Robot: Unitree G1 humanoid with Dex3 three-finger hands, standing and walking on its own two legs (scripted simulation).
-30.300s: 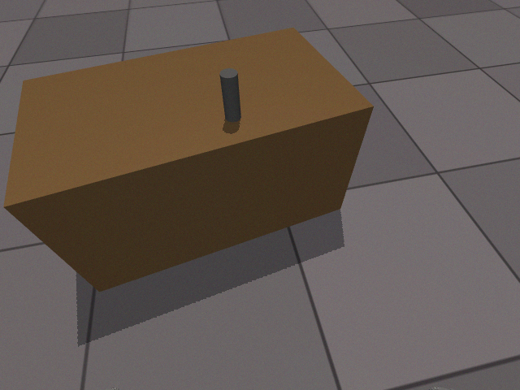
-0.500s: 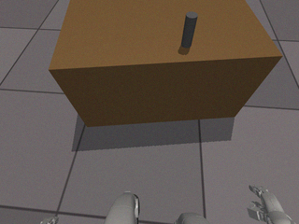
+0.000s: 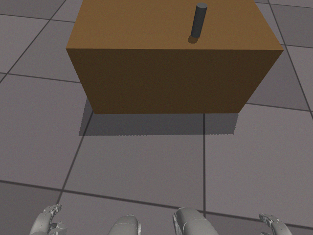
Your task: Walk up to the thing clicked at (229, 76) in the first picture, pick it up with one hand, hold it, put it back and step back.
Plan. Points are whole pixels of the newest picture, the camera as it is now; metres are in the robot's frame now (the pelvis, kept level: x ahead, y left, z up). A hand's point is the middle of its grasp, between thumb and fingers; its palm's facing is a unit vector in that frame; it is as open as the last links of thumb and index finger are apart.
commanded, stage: step back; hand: right
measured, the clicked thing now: (198, 21) +1.06 -0.21 -0.08
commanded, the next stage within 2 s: stand in 1.18 s
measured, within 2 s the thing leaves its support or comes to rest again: neither
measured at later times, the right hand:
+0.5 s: hand out of the picture -0.02 -0.27 -0.15, palm faces -0.05 +0.93 -0.37, open 7.4 cm
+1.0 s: hand out of the picture +0.06 -0.26 -0.14, palm faces -0.05 +0.93 -0.36, open 7.4 cm
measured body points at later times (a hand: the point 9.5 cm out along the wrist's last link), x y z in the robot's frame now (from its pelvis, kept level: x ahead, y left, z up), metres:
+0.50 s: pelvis -0.07 -0.01 +0.00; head -0.06 -0.01 +0.45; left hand -0.02 +0.31 -0.12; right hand -0.02 -0.32 -0.12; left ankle -0.05 +0.11 -0.73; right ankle -0.07 -0.13 -0.71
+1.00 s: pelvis -0.03 -0.01 +0.01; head -0.01 +0.00 +0.46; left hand +0.04 +0.30 -0.12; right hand +0.06 -0.31 -0.12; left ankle -0.03 +0.11 -0.73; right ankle -0.05 -0.14 -0.73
